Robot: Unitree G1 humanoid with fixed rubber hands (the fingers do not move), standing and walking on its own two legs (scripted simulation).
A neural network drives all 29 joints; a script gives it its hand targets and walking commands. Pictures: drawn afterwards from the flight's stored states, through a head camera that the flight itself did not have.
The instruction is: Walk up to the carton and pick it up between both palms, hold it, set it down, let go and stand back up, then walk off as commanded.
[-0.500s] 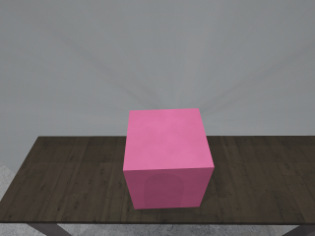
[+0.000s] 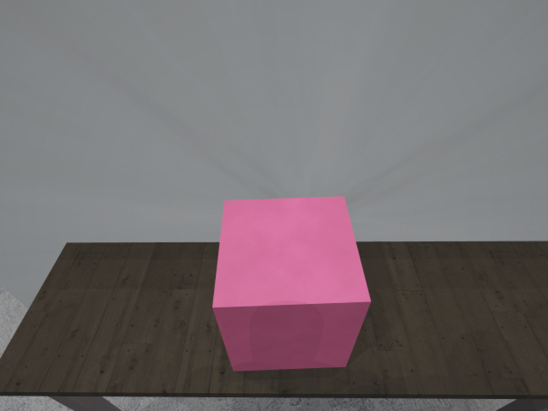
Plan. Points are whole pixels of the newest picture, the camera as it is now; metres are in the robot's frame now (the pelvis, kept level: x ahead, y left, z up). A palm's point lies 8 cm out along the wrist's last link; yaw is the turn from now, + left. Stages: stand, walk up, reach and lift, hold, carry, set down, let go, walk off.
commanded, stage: stand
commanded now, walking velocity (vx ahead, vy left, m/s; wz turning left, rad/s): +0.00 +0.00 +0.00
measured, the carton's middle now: (287, 286) +0.35 +0.01 -0.05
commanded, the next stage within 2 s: none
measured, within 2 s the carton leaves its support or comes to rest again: neither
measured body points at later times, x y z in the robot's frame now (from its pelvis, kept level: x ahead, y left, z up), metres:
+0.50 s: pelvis -0.01 +0.00 +0.00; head -0.01 +0.00 +0.45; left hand +0.08 +0.29 -0.12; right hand +0.08 -0.26 -0.13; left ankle -0.02 +0.13 -0.73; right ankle -0.02 -0.11 -0.73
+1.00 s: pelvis +0.00 +0.00 +0.01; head +0.00 +0.00 +0.46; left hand +0.08 +0.29 -0.12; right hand +0.08 -0.26 -0.13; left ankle -0.02 +0.13 -0.73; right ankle -0.02 -0.11 -0.73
